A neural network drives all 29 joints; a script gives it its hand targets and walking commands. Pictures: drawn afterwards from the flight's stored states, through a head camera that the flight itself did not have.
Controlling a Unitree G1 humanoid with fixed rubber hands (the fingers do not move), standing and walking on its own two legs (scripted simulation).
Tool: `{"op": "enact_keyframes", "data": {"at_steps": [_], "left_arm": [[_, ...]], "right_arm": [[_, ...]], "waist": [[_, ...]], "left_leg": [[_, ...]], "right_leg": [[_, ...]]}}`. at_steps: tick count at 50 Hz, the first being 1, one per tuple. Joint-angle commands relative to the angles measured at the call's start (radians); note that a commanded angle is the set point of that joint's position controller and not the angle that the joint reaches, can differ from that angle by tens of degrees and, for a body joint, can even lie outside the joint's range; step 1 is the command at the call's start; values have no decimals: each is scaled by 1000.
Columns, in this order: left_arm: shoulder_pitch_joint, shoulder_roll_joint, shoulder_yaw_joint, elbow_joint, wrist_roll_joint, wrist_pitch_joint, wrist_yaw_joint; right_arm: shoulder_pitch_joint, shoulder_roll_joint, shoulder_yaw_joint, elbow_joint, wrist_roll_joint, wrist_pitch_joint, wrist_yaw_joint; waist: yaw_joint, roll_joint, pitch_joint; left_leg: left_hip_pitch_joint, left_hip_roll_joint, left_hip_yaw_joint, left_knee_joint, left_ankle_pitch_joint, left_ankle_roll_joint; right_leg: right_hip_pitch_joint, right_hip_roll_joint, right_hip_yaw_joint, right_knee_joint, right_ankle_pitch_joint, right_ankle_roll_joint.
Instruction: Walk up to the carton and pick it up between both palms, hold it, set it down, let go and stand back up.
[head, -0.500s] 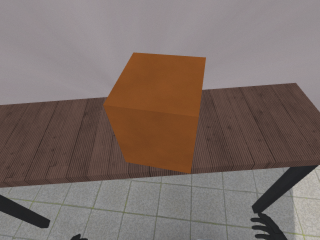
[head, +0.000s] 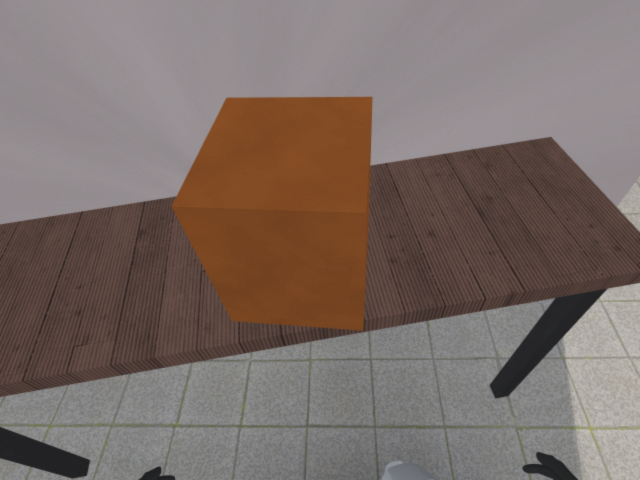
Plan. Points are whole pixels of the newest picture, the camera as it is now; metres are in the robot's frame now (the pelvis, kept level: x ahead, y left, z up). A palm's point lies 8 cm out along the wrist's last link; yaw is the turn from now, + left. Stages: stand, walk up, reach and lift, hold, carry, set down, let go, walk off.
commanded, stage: walk up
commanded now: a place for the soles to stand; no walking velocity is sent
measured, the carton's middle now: (296, 217) +0.45 +0.05 +0.07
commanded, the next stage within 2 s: reach and lift in 0.74 s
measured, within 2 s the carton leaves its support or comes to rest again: neither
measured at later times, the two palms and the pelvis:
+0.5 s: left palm out of the picture +0.12 +0.26 -0.08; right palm out of the picture +0.08 -0.28 -0.11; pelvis +0.01 +0.00 +0.00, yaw -3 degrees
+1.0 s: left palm (178, 450) +0.19 +0.22 -0.08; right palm (568, 474) +0.14 -0.27 -0.11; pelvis +0.00 -0.01 -0.01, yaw +1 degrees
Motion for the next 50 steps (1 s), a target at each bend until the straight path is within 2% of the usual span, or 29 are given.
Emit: {"op": "enact_keyframes", "data": {"at_steps": [1, 2, 3, 4, 6, 8, 12, 15, 18, 21, 23, 25, 28, 29, 30, 33, 35, 37, 38, 39, 40, 41, 42, 43, 44, 46, 50], "left_arm": [[-48, 149, 44, -111, -4, -15, 0], [-28, 130, 39, -94, -12, -15, -1], [-4, 133, 39, -79, -8, -17, 0], [5, 128, 36, -72, -7, -21, -2], [-9, 136, 36, -74, -8, -31, -6], [-6, 153, 39, -69, -13, -33, -5], [-4, 161, 41, -68, -14, -25, 5], [-1, 171, 45, -72, -12, -27, 8], [-6, 187, 51, -77, -11, -32, 8], [-23, 199, 52, -79, -7, -35, 7], [-33, 197, 50, -78, -2, -32, 8], [-44, 182, 45, -78, -3, -28, 6], [-29, 155, 41, -76, -12, -26, 4], [-17, 151, 41, -76, -12, -26, 5], [-8, 152, 41, -77, -12, -26, 5], [0, 179, 51, -86, -13, -30, 6], [-5, 198, 56, -89, -13, -30, 8], [-19, 212, 57, -88, -7, -29, 10], [-479, 153, -30, -23, -11, 164, 44], [-347, 80, -55, 5, 27, 235, 43], [-385, 69, 0, -99, 58, 266, 41], [-354, 74, -28, -122, 47, 299, 27], [-347, 91, -4, -173, 42, 312, 12], [-345, 107, 15, -210, 43, 322, 1], [-349, 147, 15, -207, 30, 337, -6], [-327, 166, 22, -251, 33, 332, -5], [-279, 198, 80, -271, 54, 299, -22]], "right_arm": [[56, -158, -42, -82, -2, -50, -10], [15, -165, -39, -83, 8, -57, -12], [-21, -163, -32, -91, 7, -60, -14], [-34, -156, -24, -94, 8, -60, -14], [-21, -154, -18, -90, 9, -52, -10], [-3, -151, -19, -88, 8, -40, -7], [-3, -145, -23, -92, 9, -26, -7], [-9, -144, -25, -97, 8, -22, -6], [0, -142, -27, -98, 4, -16, -5], [31, -135, -29, -93, 5, -12, -6], [50, -134, -32, -89, 3, -15, -8], [59, -139, -34, -84, 2, -24, -9], [27, -160, -37, -82, 2, -37, -10], [8, -164, -35, -86, 2, -37, -10], [-3, -164, -33, -91, 3, -36, -9], [0, -164, -33, -98, 2, -21, -7], [15, -158, -33, -99, 3, -11, -6], [41, -149, -34, -97, 4, -5, -6], [-362, -77, -113, -4, -48, -189, 45], [-176, -174, -174, 86, -68, -229, 76], [-184, -191, -166, 74, -55, -232, 74], [-148, -180, -170, 68, -60, -233, 65], [-140, -171, -178, 37, -55, -228, 53], [-132, -140, -177, 25, -50, -222, 43], [-125, -108, -169, -12, -37, -230, 34], [-72, -83, -142, -44, -13, -222, 21], [-22, -18, -78, -101, 7, -215, -26]], "waist": [[-29, -33, -48], [0, -10, -44], [26, -34, -38], [34, -29, -51], [24, 7, -74], [12, 23, -92], [8, 8, -67], [7, -7, -54], [-1, -47, -63], [-19, -104, -73], [-26, -122, -72], [-28, -109, -69], [-5, -43, -75], [7, -33, -74], [13, -29, -76], [6, -25, -89], [-1, -54, -90], [-12, -99, -81], [64, 85, -33], [-14, 65, 43], [6, 39, -62], [-10, 24, -69], [-5, -18, -136], [-10, -95, -169], [-15, -126, -176], [-3, -106, -176], [0, -116, -190]], "left_leg": [[90, 199, -282, -319, 10, 30], [36, 273, -338, -370, 89, 57], [5, 312, -323, -353, 202, 74], [-14, 302, -279, -328, 280, 72], [-7, 229, -179, -289, 272, 27], [29, 190, -140, -267, 220, 9], [1, 209, -142, -271, 126, 49], [-22, 212, -136, -250, 91, 60], [18, 177, -125, -187, 88, 42], [92, 118, -131, -125, 68, 6], [116, 104, -146, -131, 50, 0], [130, 128, -163, -186, 68, 12], [71, 221, -181, -269, 155, 63], [39, 247, -177, -273, 189, 78], [15, 254, -163, -261, 207, 82], [5, 207, -119, -189, 169, 60], [30, 167, -116, -139, 124, 37], [69, 118, -125, -93, 73, 9], [-277, 149, -153, -169, -194, -64], [-415, 178, -109, -218, -170, -42], [-518, 214, -127, -196, -243, -13], [-478, 217, -100, -189, -137, -6], [-388, 196, -91, -167, -41, -18], [-293, 150, -62, -125, -3, -37], [-194, 130, -51, -62, 46, -36], [-121, 106, -56, -73, 62, -41], [-140, 55, -22, -72, 76, -48]], "right_leg": [[-93, -82, 143, -156, -90, -56], [-22, -16, 17, -55, -26, -30], [31, -26, -23, -46, -18, -29], [84, -44, -18, -67, 12, -37], [123, -71, 26, -108, 148, -51], [110, -86, 56, -105, 201, -57], [85, -75, 53, -76, 137, -60], [72, -77, 73, -73, 115, -67], [21, -101, 146, -121, 84, -89], [-52, -140, 272, -228, 2, -121], [-71, -149, 310, -263, -43, -126], [-73, -124, 258, -238, -33, -100], [9, -49, 72, -74, 88, -58], [42, -41, 33, -42, 118, -55], [67, -47, 29, -35, 136, -58], [69, -76, 99, -48, 165, -84], [23, -105, 176, -106, 114, -107], [-38, -141, 284, -202, 21, -135], [-46, -59, -237, 44, -174, -126], [145, -39, -217, 132, -4, -117], [303, -36, -206, 154, 22, -81], [293, -33, -209, 131, 110, -84], [288, -33, -211, 113, 147, -78], [251, -45, -177, 61, 103, -81], [155, -72, -180, 24, 95, -82], [169, -65, -174, -16, 109, -73], [309, -114, -64, -95, 161, -49]]}}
